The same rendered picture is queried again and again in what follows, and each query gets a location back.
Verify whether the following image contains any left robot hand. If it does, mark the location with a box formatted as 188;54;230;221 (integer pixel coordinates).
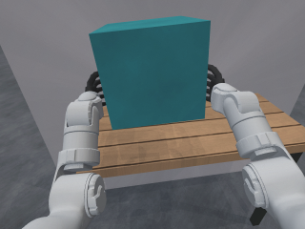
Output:
85;72;106;106

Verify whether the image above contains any right robot hand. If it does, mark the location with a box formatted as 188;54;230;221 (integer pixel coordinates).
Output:
206;64;225;102

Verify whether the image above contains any robot left upper arm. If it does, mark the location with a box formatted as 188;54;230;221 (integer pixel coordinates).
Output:
22;173;107;229

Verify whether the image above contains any robot right upper arm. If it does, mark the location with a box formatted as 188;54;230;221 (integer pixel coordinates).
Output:
242;156;305;229

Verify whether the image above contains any carton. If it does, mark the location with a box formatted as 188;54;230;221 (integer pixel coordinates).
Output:
89;15;211;130

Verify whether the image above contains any robot left forearm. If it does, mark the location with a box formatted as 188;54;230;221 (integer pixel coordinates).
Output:
49;91;104;211

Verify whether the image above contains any robot right forearm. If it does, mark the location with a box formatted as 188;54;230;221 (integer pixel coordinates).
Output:
211;83;305;181

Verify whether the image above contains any table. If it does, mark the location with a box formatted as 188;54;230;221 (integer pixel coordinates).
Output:
76;93;305;226

